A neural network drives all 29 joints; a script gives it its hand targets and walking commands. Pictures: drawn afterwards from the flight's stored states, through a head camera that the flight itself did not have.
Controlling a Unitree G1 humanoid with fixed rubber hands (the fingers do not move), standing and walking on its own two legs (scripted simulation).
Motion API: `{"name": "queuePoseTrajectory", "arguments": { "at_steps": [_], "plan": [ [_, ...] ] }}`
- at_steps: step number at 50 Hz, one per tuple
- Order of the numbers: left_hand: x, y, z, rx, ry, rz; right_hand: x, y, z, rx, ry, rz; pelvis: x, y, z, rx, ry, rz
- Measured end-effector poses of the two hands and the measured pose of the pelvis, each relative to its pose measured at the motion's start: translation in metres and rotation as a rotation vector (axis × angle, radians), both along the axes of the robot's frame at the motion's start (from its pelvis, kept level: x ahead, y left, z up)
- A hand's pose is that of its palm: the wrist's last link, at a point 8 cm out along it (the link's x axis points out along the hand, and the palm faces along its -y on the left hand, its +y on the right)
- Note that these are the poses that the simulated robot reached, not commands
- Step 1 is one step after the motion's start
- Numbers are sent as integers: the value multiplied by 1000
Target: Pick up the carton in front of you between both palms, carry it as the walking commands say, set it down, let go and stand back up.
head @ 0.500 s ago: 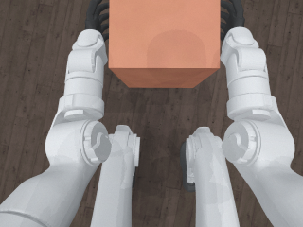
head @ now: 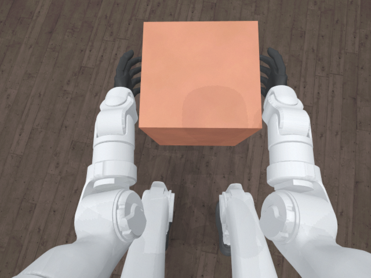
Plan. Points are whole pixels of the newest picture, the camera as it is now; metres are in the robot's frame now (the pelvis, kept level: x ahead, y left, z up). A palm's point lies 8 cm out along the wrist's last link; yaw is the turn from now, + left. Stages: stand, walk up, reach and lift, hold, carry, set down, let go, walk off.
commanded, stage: reach and lift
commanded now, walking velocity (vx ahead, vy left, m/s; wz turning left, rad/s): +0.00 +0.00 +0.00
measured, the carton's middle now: (198, 96) +0.49 +0.01 -0.11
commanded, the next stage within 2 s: hold in 1.94 s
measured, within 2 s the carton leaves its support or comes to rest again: neither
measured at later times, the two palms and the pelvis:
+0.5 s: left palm (93, 79) +0.42 +0.15 +0.12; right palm (328, 79) +0.42 -0.15 +0.12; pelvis +0.04 +0.00 +0.14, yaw +0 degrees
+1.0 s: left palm out of the picture +0.37 +0.15 +0.25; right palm out of the picture +0.38 -0.15 +0.25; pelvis +0.07 +0.00 +0.22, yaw +0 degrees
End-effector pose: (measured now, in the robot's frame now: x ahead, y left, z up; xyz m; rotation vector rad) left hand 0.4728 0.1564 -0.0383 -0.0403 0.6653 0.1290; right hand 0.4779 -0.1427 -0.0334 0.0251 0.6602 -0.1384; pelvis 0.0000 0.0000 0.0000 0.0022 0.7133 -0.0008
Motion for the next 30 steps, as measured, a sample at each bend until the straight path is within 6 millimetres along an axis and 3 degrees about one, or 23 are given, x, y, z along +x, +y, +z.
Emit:
{"name": "queuePoseTrajectory", "arguments": {
  "at_steps": [10, 30],
  "plan": [
    [-22, -3, 67, -7, 18, -2, -21, -3, 70, -5, 18, -1, 19, 1, 59, -2, -98, 1],
    [-62, -8, 188, 0, 4, -8, -66, -8, 185, 11, 4, -13, 53, 1, 162, 0, -363, -3]
  ]
}}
